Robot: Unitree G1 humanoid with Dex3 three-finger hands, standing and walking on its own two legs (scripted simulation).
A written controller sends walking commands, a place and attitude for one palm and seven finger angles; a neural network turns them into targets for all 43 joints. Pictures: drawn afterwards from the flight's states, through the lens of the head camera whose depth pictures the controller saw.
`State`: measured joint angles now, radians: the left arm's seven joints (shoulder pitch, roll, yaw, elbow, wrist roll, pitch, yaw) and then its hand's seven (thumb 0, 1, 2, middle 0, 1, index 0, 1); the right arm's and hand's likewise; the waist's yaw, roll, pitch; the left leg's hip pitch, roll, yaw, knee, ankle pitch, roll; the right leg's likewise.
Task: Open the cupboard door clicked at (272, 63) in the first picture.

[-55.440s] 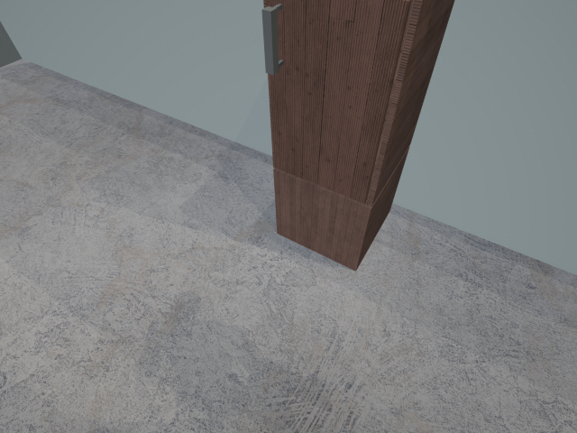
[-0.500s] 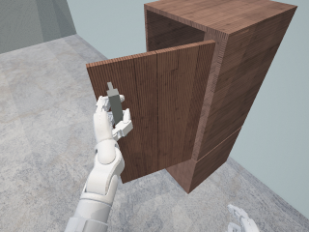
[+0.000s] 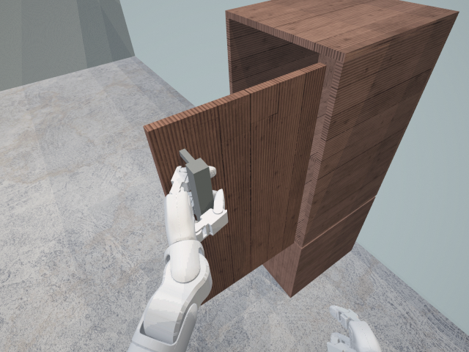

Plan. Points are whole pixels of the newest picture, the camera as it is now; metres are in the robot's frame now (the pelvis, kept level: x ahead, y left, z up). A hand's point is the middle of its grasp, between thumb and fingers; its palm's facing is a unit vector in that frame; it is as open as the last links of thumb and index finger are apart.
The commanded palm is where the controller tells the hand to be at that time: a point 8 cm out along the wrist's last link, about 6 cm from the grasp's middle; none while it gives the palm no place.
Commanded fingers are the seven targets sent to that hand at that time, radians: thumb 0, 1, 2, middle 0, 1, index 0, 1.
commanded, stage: open thumb and fingers to let go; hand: left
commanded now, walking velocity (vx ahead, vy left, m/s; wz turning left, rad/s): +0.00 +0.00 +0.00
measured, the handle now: (197, 192) +0.34 +0.09 +0.13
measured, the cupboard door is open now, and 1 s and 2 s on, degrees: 89 89 91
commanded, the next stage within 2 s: slide the hand sideways off the handle in 0.74 s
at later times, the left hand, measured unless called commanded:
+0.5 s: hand (212, 211) +0.29 +0.05 +0.14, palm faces +0.25 -0.97 +0.03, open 13.3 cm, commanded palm +0.25 +0.10 +0.13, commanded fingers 0.00 -0.50 0.30 -0.23 -0.80 -0.23 -0.80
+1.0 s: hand (205, 227) +0.27 +0.06 +0.13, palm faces -0.13 -0.99 -0.10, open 16.0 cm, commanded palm +0.25 +0.09 +0.13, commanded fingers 0.00 -0.50 0.30 -0.15 -0.30 -0.15 -0.30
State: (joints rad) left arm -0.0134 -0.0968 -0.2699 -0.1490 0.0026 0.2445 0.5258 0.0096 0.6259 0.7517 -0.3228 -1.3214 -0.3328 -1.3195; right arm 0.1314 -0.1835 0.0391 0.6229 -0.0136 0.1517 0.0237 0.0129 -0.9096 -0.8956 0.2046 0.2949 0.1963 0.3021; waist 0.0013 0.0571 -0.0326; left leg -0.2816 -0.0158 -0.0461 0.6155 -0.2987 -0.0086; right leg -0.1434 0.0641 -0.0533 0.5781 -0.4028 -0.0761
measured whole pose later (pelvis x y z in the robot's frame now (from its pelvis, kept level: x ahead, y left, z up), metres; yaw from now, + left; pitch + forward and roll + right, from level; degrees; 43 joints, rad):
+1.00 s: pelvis -0.03 +0.04 +0.00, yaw +0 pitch -3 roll -1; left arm -0.14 0.05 -0.28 0.05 -0.01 0.05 0.17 -0.01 -0.50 0.30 -0.27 -0.46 -0.18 -0.45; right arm 0.17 -0.18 0.04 0.58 0.01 0.13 0.00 0.01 -0.91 -0.90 0.20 0.29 0.20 0.30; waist 0.01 0.04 -0.01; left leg -0.31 -0.05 -0.02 0.62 -0.25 0.04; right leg -0.19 0.03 -0.04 0.61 -0.37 -0.03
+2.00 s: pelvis +0.00 +0.00 +0.00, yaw -1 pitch -1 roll +0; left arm 0.46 0.20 0.03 -0.40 -0.24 0.00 -0.17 -0.01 -0.50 0.30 -0.16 -0.31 -0.16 -0.30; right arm 0.23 -0.24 0.05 0.48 0.04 -0.02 -0.03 0.01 -0.91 -0.90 0.20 0.30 0.20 0.30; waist 0.02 0.06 -0.07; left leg -0.32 -0.01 -0.03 0.64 -0.31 0.00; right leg -0.19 0.07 -0.04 0.61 -0.41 -0.07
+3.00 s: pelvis -0.01 +0.05 +0.01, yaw -2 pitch -3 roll -1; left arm 0.48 0.30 0.16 -0.45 -0.07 -0.07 0.11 -0.01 0.01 0.52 -0.17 -0.30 -0.18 -0.30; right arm 0.21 -0.21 0.06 0.60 0.00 -0.11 -0.07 0.02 -0.91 -0.90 0.21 0.30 0.20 0.30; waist 0.05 0.05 0.03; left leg -0.22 -0.04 0.01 0.49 -0.22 0.05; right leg -0.09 0.03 0.00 0.44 -0.30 -0.02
